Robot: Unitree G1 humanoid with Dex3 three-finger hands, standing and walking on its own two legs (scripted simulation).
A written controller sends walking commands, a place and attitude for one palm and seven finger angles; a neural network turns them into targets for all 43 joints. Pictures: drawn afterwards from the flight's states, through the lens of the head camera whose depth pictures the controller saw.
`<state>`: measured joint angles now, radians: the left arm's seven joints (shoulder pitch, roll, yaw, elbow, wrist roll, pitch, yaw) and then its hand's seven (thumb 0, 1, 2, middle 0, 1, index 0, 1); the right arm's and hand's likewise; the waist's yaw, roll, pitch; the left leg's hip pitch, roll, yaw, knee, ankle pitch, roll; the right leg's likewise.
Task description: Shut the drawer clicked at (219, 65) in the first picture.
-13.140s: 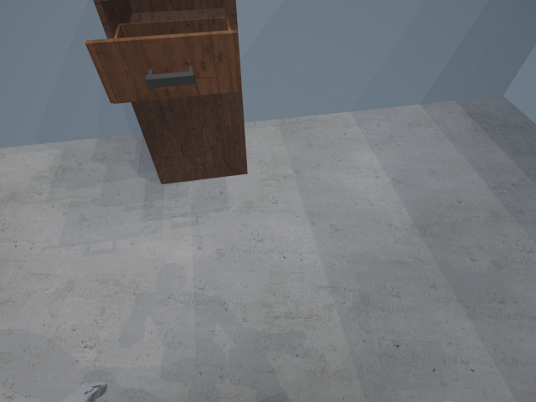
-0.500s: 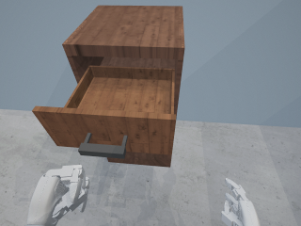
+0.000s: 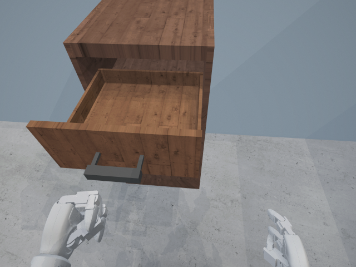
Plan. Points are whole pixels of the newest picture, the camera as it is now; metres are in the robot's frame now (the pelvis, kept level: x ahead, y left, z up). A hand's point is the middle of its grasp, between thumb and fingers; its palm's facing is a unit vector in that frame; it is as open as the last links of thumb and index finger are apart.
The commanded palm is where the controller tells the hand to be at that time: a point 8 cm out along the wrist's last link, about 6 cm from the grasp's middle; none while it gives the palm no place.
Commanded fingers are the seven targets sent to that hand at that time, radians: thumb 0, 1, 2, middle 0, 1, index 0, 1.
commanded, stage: bring the fist close to the handle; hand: left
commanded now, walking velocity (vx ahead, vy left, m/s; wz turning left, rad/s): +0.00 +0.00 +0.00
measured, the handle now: (116, 165) +0.34 +0.18 +0.03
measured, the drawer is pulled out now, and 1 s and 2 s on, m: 0.29 0.29 0.22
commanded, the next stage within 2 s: push the drawer shut in 1.00 s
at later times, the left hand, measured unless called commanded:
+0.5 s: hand (115, 210) +0.23 +0.15 +0.04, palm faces -0.04 -1.00 -0.04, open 3.3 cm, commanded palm +0.21 +0.21 +0.04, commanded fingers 0.00 0.90 0.90 -1.40 -1.60 -1.40 -1.60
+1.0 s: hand (118, 208) +0.24 +0.15 +0.02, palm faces -0.05 -1.00 -0.04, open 3.3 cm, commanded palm +0.22 +0.21 +0.03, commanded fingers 0.00 0.90 0.90 -1.40 -1.60 -1.40 -1.60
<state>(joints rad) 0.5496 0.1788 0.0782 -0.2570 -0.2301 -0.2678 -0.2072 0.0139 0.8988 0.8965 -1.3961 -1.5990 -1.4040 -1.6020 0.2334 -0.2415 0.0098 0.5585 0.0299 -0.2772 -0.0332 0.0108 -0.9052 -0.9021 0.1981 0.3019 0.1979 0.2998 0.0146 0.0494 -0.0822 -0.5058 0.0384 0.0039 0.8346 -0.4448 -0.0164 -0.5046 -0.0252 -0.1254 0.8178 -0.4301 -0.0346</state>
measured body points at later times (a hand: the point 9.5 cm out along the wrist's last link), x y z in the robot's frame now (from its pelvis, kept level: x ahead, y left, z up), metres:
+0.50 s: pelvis -0.01 +0.01 -0.02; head +0.05 +0.00 +0.42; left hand +0.22 +0.20 +0.04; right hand +0.16 -0.23 -0.11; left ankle -0.01 +0.13 -0.70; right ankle -0.01 -0.09 -0.70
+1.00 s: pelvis -0.01 +0.01 -0.03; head +0.06 +0.00 +0.41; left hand +0.23 +0.20 +0.03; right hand +0.16 -0.23 -0.12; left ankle -0.01 +0.13 -0.70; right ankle -0.01 -0.09 -0.70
